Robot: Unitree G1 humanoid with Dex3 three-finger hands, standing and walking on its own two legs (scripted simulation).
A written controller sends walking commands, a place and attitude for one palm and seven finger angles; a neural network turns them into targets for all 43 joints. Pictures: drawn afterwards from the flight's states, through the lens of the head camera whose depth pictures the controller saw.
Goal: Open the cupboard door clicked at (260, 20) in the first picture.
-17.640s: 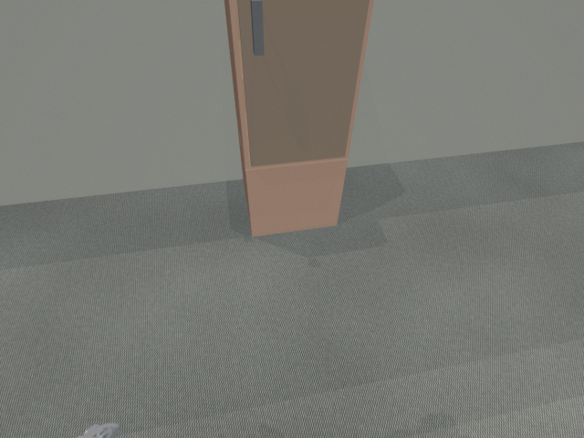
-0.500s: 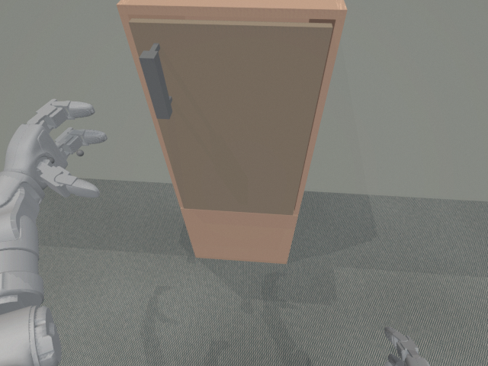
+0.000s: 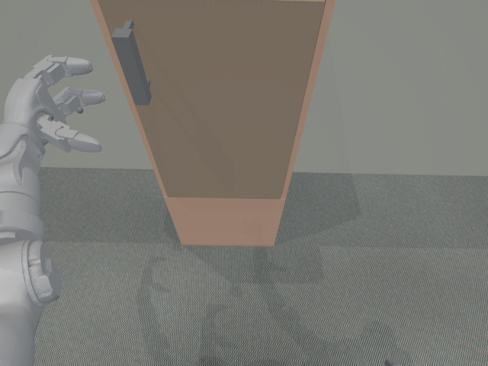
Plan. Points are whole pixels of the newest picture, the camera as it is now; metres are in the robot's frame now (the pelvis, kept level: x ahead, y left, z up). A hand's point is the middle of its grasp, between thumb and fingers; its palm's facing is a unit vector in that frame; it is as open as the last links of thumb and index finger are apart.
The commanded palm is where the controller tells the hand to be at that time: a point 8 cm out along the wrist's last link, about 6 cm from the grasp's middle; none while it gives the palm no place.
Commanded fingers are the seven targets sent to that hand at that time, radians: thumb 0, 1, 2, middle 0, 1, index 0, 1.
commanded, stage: move the hooked fingers beside the handle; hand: left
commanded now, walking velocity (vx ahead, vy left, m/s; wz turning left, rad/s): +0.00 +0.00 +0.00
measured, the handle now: (136, 63) +0.60 +0.19 +0.15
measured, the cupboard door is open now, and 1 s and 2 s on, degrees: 0 0 0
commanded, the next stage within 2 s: none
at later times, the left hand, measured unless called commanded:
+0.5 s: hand (105, 72) +0.53 +0.22 +0.18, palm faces -0.04 -1.00 +0.01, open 14.0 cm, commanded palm +0.53 +0.29 +0.16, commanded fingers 0.00 -0.50 0.30 -0.30 -1.20 -0.30 -1.20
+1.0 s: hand (90, 73) +0.54 +0.25 +0.17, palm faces -0.05 -1.00 +0.00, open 14.0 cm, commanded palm +0.52 +0.29 +0.16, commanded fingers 0.00 -0.50 0.30 -0.30 -1.20 -0.30 -1.20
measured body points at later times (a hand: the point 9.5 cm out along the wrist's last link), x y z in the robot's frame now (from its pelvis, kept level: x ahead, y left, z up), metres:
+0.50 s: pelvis +0.00 +0.00 -0.01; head +0.11 +0.00 +0.43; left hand +0.53 +0.28 +0.18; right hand -0.03 -0.28 -0.11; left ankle -0.03 +0.12 -0.73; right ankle +0.03 -0.14 -0.73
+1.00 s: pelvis +0.02 +0.01 -0.01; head +0.13 +0.02 +0.43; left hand +0.54 +0.31 +0.17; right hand -0.01 -0.26 -0.11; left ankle -0.03 +0.12 -0.73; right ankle +0.03 -0.14 -0.73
